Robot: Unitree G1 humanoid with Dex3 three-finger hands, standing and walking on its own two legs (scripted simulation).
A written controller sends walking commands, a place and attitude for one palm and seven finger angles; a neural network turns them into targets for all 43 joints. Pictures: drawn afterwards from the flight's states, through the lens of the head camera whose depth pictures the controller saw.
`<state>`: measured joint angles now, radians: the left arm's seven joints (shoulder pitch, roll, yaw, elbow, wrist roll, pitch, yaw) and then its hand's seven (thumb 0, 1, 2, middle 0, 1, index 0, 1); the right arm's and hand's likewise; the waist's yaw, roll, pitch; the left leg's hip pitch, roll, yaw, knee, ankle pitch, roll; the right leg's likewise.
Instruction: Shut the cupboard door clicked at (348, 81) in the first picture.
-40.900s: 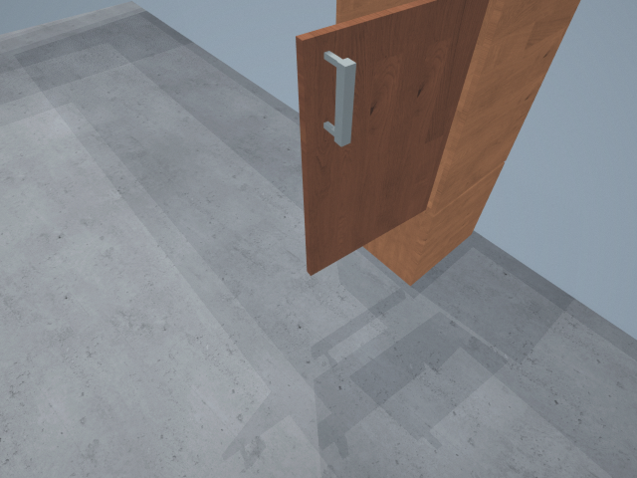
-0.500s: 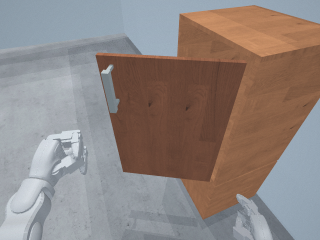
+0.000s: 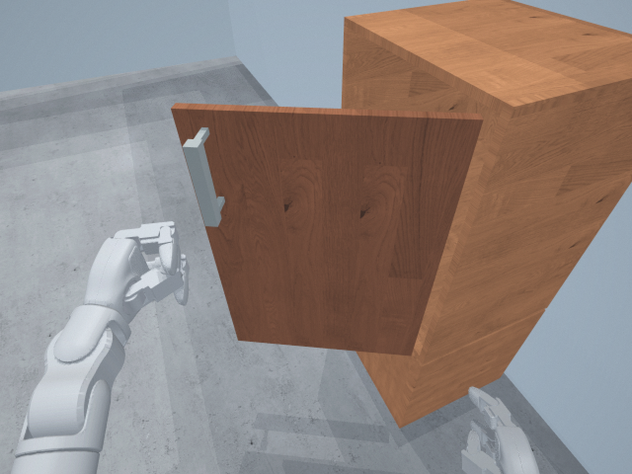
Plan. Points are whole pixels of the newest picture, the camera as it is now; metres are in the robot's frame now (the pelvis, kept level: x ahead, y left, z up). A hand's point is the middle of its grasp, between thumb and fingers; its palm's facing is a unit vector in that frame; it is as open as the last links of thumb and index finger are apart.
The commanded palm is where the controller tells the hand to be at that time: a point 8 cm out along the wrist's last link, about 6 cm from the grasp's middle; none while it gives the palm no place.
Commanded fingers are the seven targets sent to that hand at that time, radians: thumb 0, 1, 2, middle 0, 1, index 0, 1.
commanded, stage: bring the fist close to the handle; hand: left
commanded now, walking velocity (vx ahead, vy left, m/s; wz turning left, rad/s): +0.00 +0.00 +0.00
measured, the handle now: (208, 178) +0.47 +0.21 +0.16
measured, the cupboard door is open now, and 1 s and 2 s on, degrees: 60 60 48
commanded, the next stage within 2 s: push the door shut along its arc in 0.96 s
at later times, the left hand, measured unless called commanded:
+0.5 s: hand (201, 228) +0.36 +0.18 +0.16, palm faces +0.02 -1.00 -0.03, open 3.1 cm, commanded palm +0.34 +0.23 +0.16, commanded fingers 0.00 0.90 0.90 -1.30 -1.50 -1.30 -1.50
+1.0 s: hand (202, 220) +0.38 +0.19 +0.15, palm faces +0.04 -1.00 -0.03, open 3.1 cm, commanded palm +0.35 +0.24 +0.16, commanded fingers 0.00 0.90 0.90 -1.30 -1.50 -1.30 -1.50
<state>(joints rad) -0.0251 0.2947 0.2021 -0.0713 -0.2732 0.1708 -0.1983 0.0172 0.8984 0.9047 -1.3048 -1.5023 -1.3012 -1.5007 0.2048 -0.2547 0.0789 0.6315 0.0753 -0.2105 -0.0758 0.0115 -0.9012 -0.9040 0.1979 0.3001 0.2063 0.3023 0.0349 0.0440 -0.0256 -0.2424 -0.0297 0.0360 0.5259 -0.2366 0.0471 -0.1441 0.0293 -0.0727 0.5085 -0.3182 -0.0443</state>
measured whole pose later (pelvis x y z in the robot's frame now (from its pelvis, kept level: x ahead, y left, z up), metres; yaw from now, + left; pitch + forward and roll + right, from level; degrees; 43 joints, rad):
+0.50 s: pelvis +0.01 +0.00 +0.00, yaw -1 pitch -1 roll +0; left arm -0.29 0.31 0.22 0.22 -0.24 0.15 -0.18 0.02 0.90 0.90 -1.30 -1.50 -1.30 -1.50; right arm 0.22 -0.26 0.07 0.64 0.08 -0.13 -0.07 0.01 -0.90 -0.90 0.20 0.30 0.21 0.30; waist 0.01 0.03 -0.03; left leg -0.26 -0.03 0.04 0.51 -0.24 0.04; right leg -0.16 0.03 -0.06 0.50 -0.32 -0.05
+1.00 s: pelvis +0.01 -0.01 +0.00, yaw -1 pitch +0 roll +0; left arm -0.35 0.34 0.26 0.34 -0.23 0.11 -0.19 0.02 0.90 0.90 -1.30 -1.50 -1.30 -1.50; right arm 0.24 -0.27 0.05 0.63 0.08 -0.08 -0.07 0.01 -0.90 -0.90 0.20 0.30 0.21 0.30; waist -0.01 0.03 -0.03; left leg -0.27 -0.02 0.05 0.51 -0.24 0.04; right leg -0.18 0.04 -0.05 0.49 -0.32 -0.06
